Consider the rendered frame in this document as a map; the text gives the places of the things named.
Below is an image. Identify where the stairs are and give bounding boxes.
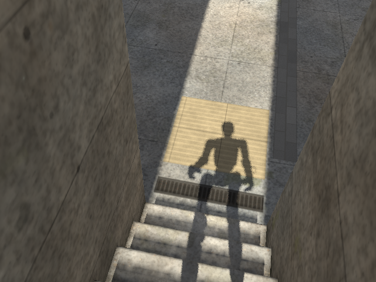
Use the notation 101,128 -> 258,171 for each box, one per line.
94,202 -> 278,282

